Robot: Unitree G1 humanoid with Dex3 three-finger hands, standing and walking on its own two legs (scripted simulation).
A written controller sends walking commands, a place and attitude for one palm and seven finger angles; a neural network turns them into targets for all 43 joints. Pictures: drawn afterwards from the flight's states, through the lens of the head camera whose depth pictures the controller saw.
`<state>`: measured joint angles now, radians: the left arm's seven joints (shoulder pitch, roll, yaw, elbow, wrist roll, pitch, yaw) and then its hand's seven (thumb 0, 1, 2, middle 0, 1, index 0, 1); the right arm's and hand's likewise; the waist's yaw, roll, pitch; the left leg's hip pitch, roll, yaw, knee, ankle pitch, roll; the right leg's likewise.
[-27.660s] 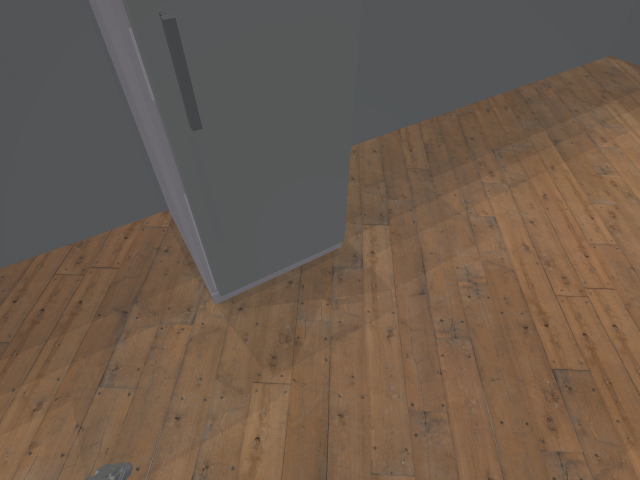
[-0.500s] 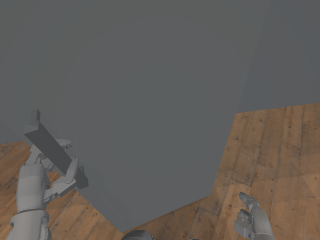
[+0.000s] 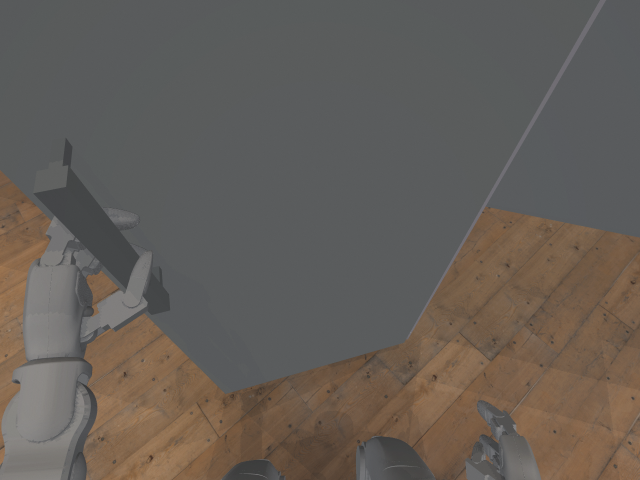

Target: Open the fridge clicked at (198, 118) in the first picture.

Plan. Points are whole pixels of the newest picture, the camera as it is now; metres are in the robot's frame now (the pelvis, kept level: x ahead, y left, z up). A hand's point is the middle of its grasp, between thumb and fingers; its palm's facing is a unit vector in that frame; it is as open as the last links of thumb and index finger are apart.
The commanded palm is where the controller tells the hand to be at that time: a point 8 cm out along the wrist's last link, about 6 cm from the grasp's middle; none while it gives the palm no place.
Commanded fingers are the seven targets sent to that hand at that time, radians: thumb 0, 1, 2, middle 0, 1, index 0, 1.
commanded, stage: walk backward, drawing the door open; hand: left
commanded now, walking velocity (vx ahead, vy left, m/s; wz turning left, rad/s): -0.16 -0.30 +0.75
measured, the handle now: (119, 241) +0.32 +0.22 +0.14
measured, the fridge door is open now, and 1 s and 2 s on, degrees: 31 72 69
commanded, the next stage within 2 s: stop walking and hold the door back in 0.84 s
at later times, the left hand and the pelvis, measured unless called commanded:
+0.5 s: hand (232, 471) +0.13 +0.08 +0.13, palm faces +0.62 -0.71 -0.33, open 6.7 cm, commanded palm +0.07 +0.10 +0.13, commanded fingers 0.00 0.90 0.90 -0.45 -1.40 -0.45 -1.40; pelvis -0.03 -0.23 +0.01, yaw +22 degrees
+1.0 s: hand out of the picture +0.05 -0.06 +0.13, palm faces +0.85 -0.36 -0.39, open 6.9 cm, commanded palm +0.00 -0.04 +0.12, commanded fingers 0.00 0.90 0.90 -0.45 -1.40 -0.45 -1.40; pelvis +0.03 -0.42 +0.00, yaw +42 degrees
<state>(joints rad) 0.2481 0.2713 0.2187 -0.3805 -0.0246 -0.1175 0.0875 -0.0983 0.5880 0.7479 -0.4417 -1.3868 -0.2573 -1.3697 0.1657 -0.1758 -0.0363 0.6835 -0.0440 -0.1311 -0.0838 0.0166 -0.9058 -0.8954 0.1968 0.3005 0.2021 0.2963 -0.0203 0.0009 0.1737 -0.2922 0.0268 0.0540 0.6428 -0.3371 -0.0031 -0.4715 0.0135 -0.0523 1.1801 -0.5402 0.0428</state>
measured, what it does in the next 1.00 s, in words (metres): steps to the right, turning left: right foot, then left foot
